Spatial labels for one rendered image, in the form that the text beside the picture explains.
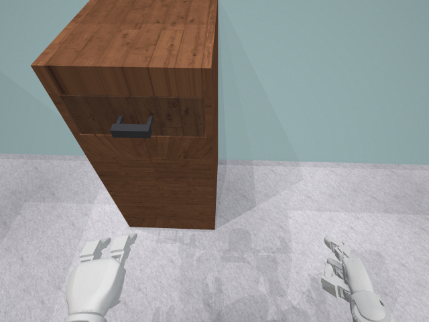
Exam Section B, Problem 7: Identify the cabinet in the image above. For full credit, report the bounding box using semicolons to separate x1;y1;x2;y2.
30;0;218;230

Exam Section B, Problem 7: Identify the drawer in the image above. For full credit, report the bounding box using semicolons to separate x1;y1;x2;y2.
58;94;206;137

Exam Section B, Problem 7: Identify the robot left hand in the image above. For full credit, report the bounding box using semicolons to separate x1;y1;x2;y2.
66;233;137;316

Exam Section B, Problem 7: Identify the right robot forearm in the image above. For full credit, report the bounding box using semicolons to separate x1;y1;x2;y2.
350;291;395;322

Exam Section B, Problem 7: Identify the handle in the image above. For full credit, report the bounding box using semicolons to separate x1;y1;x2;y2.
110;116;154;138

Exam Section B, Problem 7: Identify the robot right hand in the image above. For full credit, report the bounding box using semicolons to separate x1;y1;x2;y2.
321;236;375;302

